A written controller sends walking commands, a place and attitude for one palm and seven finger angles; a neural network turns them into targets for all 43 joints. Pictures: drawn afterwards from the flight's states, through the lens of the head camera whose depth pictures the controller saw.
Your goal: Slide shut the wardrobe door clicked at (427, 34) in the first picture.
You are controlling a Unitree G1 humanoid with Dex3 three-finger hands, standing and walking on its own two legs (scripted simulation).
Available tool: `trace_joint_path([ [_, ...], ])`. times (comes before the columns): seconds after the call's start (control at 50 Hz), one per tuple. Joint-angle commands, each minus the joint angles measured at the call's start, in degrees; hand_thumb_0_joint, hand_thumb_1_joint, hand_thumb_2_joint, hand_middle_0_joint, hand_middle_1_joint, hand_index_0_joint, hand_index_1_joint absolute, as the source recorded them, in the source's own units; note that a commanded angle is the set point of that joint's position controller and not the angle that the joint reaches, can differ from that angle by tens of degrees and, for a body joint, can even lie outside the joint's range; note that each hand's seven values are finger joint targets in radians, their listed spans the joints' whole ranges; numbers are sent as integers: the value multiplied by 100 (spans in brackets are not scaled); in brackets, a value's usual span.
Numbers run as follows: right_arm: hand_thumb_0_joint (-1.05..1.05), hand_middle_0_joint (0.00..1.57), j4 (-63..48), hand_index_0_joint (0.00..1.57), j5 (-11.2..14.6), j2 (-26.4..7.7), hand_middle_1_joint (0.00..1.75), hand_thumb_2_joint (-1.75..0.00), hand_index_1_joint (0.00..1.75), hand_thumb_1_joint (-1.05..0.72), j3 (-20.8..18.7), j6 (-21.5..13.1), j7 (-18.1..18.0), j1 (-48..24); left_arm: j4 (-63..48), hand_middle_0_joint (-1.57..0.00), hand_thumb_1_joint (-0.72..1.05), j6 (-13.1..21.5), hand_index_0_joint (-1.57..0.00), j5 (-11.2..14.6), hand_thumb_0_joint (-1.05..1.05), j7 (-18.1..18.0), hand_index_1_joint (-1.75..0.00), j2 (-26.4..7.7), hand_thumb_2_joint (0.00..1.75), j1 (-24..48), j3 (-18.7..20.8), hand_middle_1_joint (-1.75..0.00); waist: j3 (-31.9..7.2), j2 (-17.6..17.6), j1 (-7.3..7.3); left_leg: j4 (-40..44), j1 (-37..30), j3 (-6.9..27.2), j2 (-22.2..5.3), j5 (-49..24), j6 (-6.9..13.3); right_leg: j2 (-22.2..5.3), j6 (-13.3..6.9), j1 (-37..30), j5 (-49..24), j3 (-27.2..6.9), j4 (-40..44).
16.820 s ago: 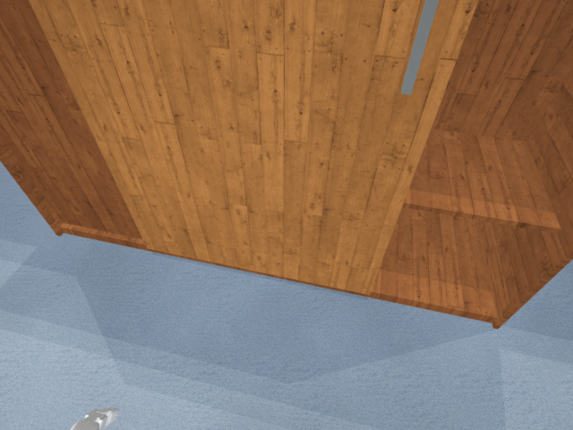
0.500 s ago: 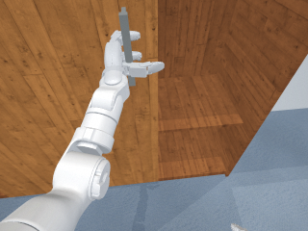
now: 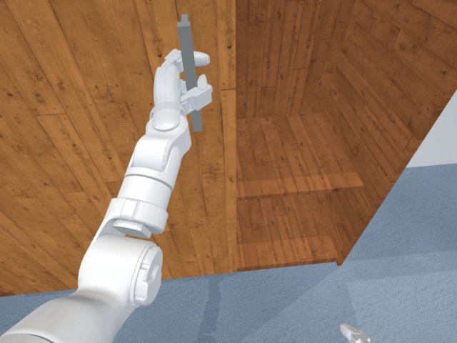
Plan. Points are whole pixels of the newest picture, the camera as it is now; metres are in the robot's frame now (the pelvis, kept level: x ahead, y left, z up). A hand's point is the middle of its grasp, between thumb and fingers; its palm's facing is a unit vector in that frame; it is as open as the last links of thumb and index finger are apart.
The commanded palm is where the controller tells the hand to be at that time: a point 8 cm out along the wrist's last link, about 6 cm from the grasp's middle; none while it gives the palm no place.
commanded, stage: grip the handle and tug to test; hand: left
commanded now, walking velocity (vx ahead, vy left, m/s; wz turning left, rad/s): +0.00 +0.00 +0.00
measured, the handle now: (191, 77) +0.50 +0.08 +0.23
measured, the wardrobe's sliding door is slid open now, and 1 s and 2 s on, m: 0.47 0.47 0.34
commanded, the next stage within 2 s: tug the door sideways, standing still in 0.62 s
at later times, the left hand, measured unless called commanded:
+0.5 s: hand (205, 94) +0.45 +0.05 +0.23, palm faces +0.09 -1.00 +0.02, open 5.8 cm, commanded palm +0.39 +0.09 +0.23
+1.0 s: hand (208, 87) +0.47 +0.05 +0.23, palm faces +0.12 -0.99 -0.01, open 5.2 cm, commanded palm +0.45 +0.07 +0.23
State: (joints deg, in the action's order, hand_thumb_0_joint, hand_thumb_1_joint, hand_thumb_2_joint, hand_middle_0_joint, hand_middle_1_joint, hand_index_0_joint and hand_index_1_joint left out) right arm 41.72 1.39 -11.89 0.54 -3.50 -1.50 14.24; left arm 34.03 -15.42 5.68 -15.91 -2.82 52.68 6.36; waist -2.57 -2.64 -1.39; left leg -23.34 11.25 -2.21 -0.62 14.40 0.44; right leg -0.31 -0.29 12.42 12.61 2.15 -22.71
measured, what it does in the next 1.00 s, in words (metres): shifts its weight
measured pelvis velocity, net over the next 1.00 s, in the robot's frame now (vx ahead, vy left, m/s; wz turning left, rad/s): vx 0.07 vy -0.02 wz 0.05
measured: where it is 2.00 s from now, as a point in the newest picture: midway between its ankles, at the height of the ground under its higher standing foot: outside the picture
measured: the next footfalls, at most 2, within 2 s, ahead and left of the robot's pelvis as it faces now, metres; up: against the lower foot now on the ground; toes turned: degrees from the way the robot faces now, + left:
left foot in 1.72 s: +0.08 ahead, +0.01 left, +0.00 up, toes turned +13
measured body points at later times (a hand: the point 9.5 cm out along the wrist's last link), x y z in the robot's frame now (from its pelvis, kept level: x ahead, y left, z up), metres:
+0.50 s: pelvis +0.02 +0.00 +0.00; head +0.02 -0.03 +0.45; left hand +0.44 +0.11 +0.23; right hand +0.15 -0.24 -0.11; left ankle -0.03 +0.11 -0.74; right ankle -0.01 -0.12 -0.74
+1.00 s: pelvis +0.07 -0.02 +0.00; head +0.08 -0.06 +0.45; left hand +0.45 +0.10 +0.23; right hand +0.28 -0.23 -0.10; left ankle -0.02 +0.11 -0.73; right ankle -0.01 -0.12 -0.74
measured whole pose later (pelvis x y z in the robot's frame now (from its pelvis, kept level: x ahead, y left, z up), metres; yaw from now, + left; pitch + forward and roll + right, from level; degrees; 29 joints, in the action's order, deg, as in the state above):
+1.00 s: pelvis +0.07 -0.02 +0.00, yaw +3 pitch +3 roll +1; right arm 37.5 1.2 -12.9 0.4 2.7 0.5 6.0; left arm 3.3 -29.7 7.2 -14.9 -0.3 37.0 0.8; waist -3.1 -3.1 2.0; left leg -27.3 9.0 0.7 0.0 14.1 0.0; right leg -1.0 -1.4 7.8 16.8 5.0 -24.9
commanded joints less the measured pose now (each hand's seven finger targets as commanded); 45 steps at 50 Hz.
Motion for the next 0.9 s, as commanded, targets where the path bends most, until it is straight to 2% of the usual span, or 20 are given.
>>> trace_joint_path([
  [0.0,0,20,-752,20,13,-652,30,-90,30,-90,-209,-179,-66,-338,-1531,-45,90,381,-45,35,0,111,-140,-627,90,2943,60,-140,-2027,836,-45,5,-772,40,29,-2306,91,106,-63,-880,-2466,7,20],
  [0.02,0,20,-766,20,13,-646,30,-90,30,-90,-203,-173,-74,-359,-1584,-45,90,374,-45,30,0,110,-140,-697,90,2945,113,-140,-2055,809,-34,8,-774,37,34,-2329,89,98,-66,-922,-2498,5,9],
  [0.08,0,20,-815,20,22,-603,30,-90,30,-90,-188,-158,-50,-421,-1750,-45,90,369,-45,34,0,126,-140,-477,90,2801,-45,-140,-2027,540,-18,-25,-859,37,32,-2480,72,102,-92,-897,-2569,20,-6],
  [0.16,0,20,-858,20,7,-611,30,-90,30,-90,-203,-120,-29,-462,-1943,-45,90,347,-45,30,0,121,-140,-535,90,2595,-36,-140,-2056,554,39,-13,-878,43,26,-2613,56,89,-105,-1026,-2658,41,-17],
  [0.18,0,20,-883,20,18,-616,30,-90,30,-90,-215,-116,-19,-469,-2085,-45,90,350,-45,32,0,126,-140,-569,90,2537,-12,-140,-2125,657,22,-20,-922,35,7,-2709,62,109,-91,-1053,-2786,38,-31],
  [0.2,0,20,-936,20,21,-600,30,-90,30,-90,-217,-116,0,-514,-2266,-45,90,340,-45,41,0,142,-140,-470,90,2418,-76,-140,-2226,520,53,-45,-968,21,21,-2823,57,110,-98,-1105,-2902,30,-62],
  [0.24,0,20,-972,20,29,-591,30,-90,30,-90,-224,-101,12,-567,-2415,-45,90,296,-45,76,0,169,-140,-391,90,2221,-114,-140,-2275,616,51,-67,-1024,3,22,-2925,60,109,-85,-1159,-3062,44,-72],
  [0.26,0,20,-989,20,16,-613,30,-90,30,-90,-231,-65,19,-581,-2445,-45,90,291,-45,81,0,165,-140,-513,90,2045,-40,-140,-2283,648,128,-49,-976,30,24,-2979,45,94,-108,-1296,-3050,63,-83],
  [0.36,0,20,-1133,20,30,-591,30,-90,30,-90,-244,3,86,-756,-3085,-45,90,136,-45,93,0,197,-140,-315,90,1443,-223,-140,-2285,590,173,-84,-1083,14,5,-3332,38,95,-105,-1398,-3376,99,-139],
  [0.4,0,20,-1178,20,42,-591,30,-90,30,-90,-247,27,111,-799,-3401,-45,90,36,-45,118,0,207,-140,-388,90,1243,-162,-140,-2358,622,177,-110,-1144,1,-1,-3452,37,103,-86,-1443,-3563,91,-154],
  [0.44,0,20,-1265,20,45,-574,30,-90,30,-90,-244,53,143,-871,-3773,-45,90,-64,-45,115,0,231,-140,-265,90,1022,-300,-140,-2383,560,191,-144,-1184,9,-1,-3683,31,95,-88,-1493,-3734,113,-208],
  [0.46,0,20,-1317,20,39,-573,30,-90,30,-90,-251,85,170,-934,-3925,-45,90,-96,-45,110,0,226,-140,-191,90,796,-394,-140,-2422,412,249,-177,-1193,42,-6,-3872,13,70,-116,-1546,-3726,129,-248],
  [0.48,0,20,-1344,20,40,-547,30,-90,30,-90,-245,85,199,-944,-4118,-45,90,-133,-45,110,0,239,-140,-78,90,650,-507,-140,-2419,408,219,-203,-1293,59,-34,-4035,10,85,-98,-1475,-3804,136,-249],
  [0.58,0,20,-1532,20,39,-554,30,-90,30,-90,-238,199,284,-1154,-4929,-45,90,-344,-45,179,0,276,-140,-215,90,-193,-416,-140,-2464,588,294,-262,-1186,66,-7,-4054,22,60,-95,-1661,-4091,149,-320],
  [0.6,0,20,-1553,20,43,-543,30,-90,30,-90,-226,214,296,-1194,-5024,-45,90,-400,-45,181,0,309,-140,-98,90,-216,-545,-140,-2379,632,258,-283,-1178,59,1,-4011,36,62,-82,-1595,-4104,148,-321],
  [0.66,0,20,-1569,20,51,-550,30,-90,30,-90,-202,279,323,-1319,-5193,-45,90,-564,-45,178,0,292,-140,-78,90,-237,-634,-140,-2123,558,243,-303,-1071,106,24,-3781,31,52,-118,-1454,-3827,161,-296],
  [0.7,0,20,-1585,20,57,-542,30,-90,30,-90,-202,299,341,-1364,-5423,-45,90,-660,-45,166,0,278,-140,-141,90,-324,-588,-140,-2116,527,219,-320,-1152,111,14,-3817,34,73,-102,-1394,-3869,151,-309],
  [0.76,0,20,-1418,20,35,-591,30,-90,30,-90,-172,381,267,-1343,-5065,-45,90,-875,-45,127,0,223,-140,-316,90,457,-505,-140,-1866,595,84,-367,-1097,95,89,-3575,47,53,-110,-1257,-3898,145,-270],
  [0.82,0,20,-1259,20,32,-615,30,-90,30,-90,-162,389,195,-1254,-4645,-45,90,-1046,-45,114,0,194,-140,-290,90,1169,-502,-140,-1832,683,-63,-496,-1140,77,119,-3719,66,47,-73,-1098,-4220,151,-334],
  [0.88,0,20,-1206,20,15,-585,30,-90,30,-90,-161,419,177,-1224,-4353,-45,90,-1100,-45,101,0,168,-140,-65,90,1312,-666,-140,-1928,565,-81,-601,-1186,93,141,-3966,70,1,-68,-1083,-4453,156,-437],
])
